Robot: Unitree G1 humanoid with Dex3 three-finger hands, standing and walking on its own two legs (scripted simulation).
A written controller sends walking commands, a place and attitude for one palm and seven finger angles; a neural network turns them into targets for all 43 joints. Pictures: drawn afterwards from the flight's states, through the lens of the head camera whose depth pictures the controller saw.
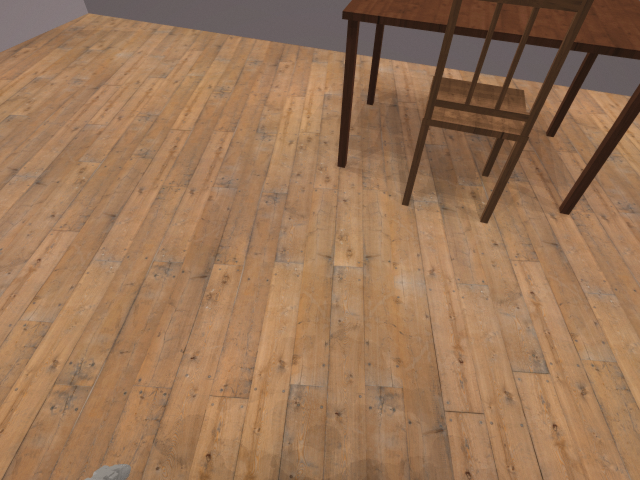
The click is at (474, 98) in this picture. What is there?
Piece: chair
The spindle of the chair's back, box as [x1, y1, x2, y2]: [465, 3, 502, 104]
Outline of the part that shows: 502,3 497,3 465,101 465,103 469,104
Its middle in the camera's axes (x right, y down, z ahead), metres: +0.55 -0.62 +1.33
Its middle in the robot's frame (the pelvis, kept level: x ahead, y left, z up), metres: +1.43 -0.48 -0.05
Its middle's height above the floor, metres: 0.72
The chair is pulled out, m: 0.00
